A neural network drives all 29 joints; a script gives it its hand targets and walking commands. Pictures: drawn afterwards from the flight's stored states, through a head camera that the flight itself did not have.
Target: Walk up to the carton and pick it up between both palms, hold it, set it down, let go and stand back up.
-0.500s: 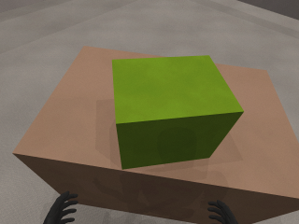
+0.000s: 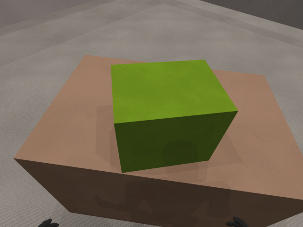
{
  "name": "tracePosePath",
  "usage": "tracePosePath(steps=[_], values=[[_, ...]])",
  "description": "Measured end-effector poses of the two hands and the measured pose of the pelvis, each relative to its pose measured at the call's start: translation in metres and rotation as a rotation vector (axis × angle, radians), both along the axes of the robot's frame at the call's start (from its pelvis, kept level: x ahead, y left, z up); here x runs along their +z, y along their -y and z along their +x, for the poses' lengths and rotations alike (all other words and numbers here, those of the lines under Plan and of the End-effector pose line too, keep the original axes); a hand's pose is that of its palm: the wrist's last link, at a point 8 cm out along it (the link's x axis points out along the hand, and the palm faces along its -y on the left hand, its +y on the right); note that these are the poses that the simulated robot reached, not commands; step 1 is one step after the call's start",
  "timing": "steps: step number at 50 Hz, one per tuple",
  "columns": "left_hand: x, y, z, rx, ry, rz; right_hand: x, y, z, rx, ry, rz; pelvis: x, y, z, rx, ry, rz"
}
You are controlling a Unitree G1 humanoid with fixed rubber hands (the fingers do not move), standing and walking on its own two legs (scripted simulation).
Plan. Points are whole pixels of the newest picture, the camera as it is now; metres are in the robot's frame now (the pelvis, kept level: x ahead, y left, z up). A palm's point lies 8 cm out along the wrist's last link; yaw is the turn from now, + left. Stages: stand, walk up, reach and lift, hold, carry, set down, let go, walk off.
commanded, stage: stand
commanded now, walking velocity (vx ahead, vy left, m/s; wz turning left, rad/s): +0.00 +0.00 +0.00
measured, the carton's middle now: (163, 116) +0.45 -0.01 +0.02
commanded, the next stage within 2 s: none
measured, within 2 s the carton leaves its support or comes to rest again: neither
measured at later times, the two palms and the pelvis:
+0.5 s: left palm out of the picture +0.01 +0.31 -0.11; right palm out of the picture +0.10 -0.28 -0.09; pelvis -0.02 +0.00 +0.00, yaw +0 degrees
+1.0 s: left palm out of the picture +0.01 +0.31 -0.11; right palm out of the picture +0.10 -0.28 -0.10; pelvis -0.02 +0.00 +0.00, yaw +0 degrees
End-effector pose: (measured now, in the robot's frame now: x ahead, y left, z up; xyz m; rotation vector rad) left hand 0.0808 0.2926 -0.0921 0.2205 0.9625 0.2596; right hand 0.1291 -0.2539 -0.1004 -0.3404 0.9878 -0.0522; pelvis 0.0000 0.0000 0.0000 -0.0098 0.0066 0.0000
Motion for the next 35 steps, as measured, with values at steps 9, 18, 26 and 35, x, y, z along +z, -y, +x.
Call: tracePosePath(steps=[9, 18, 26, 35], values=[[-0.016, -0.013, -0.051, 0.050, -0.156, 0.016, 0.006, 0.025, -0.014, -0.010, -0.026, -0.058, 0.000, 0.001, -0.008, 0.000, 0.013, 0.002], [-0.021, -0.016, -0.073, 0.069, -0.204, 0.015, 0.007, 0.026, -0.021, -0.014, -0.022, -0.058, 0.000, 0.002, -0.016, -0.001, 0.023, 0.002], [-0.022, -0.017, -0.075, 0.071, -0.206, 0.013, 0.007, 0.026, -0.026, -0.016, -0.021, -0.057, 0.000, 0.002, -0.019, -0.001, 0.028, 0.003], [-0.021, -0.018, -0.070, 0.069, -0.196, 0.014, 0.007, 0.026, -0.027, -0.018, -0.019, -0.054, 0.000, 0.002, -0.020, -0.001, 0.030, 0.003]])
